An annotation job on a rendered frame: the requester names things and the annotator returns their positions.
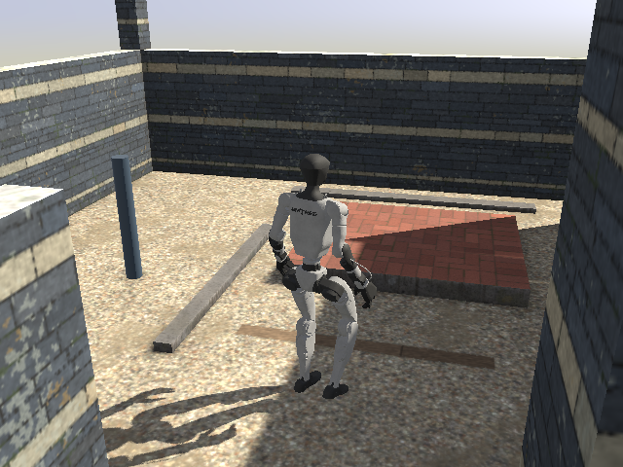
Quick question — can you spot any robot right forearm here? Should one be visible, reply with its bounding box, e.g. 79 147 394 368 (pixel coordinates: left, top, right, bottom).
340 244 369 289

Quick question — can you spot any robot left shin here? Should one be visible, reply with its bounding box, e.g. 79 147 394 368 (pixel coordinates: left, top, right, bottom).
296 318 315 381

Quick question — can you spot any robot left upper arm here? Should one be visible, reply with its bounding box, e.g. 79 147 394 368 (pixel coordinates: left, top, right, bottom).
269 193 297 241

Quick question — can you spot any robot head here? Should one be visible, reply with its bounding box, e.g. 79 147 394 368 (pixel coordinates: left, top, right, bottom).
296 154 330 201

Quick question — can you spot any right robot hand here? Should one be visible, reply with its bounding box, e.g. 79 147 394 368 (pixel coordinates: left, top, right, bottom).
353 281 377 308

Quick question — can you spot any robot right upper arm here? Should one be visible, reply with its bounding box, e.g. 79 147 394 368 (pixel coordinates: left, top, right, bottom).
327 199 348 258

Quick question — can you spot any left robot hand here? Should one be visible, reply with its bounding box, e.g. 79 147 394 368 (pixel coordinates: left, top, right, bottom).
276 256 296 276

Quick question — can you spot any robot left forearm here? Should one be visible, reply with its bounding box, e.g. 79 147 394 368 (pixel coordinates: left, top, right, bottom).
269 237 287 263

